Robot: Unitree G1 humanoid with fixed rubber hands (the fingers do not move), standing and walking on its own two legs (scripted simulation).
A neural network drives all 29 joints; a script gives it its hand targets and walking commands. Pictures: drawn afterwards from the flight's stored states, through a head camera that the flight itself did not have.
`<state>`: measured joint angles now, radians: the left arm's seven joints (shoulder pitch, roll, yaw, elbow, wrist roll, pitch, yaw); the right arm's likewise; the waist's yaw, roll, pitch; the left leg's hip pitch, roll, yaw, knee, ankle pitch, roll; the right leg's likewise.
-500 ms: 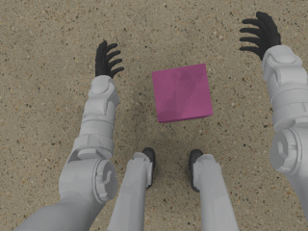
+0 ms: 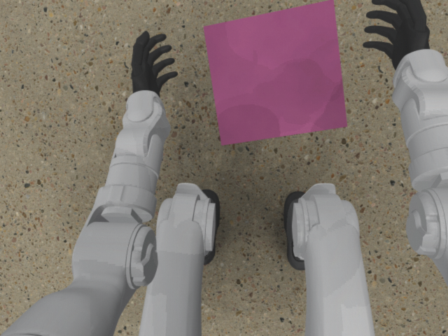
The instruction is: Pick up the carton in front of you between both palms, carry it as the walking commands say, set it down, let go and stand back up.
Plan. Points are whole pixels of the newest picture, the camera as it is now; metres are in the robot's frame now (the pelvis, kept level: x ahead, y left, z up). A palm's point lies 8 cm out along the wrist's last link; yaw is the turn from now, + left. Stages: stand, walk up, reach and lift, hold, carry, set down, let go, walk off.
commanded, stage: reach and lift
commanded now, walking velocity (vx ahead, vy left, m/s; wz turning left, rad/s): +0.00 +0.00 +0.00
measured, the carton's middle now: (270, 89) +0.49 -0.06 -0.32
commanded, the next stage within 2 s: none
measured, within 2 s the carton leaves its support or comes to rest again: leaves its support in 1.12 s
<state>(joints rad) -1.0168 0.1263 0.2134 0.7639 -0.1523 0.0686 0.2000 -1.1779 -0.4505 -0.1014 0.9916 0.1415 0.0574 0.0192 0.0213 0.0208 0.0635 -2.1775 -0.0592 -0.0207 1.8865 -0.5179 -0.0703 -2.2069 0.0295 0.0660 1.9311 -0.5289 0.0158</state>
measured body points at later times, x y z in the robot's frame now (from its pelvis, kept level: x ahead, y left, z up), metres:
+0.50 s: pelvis -0.01 +0.00 -0.07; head +0.35 -0.05 +0.19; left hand +0.51 +0.14 -0.25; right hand +0.52 -0.23 -0.27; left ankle +0.11 +0.13 -0.41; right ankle +0.10 -0.12 -0.41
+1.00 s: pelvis -0.01 +0.00 -0.07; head +0.34 -0.05 +0.20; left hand +0.52 +0.11 -0.24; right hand +0.52 -0.20 -0.25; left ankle +0.11 +0.13 -0.41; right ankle +0.10 -0.12 -0.41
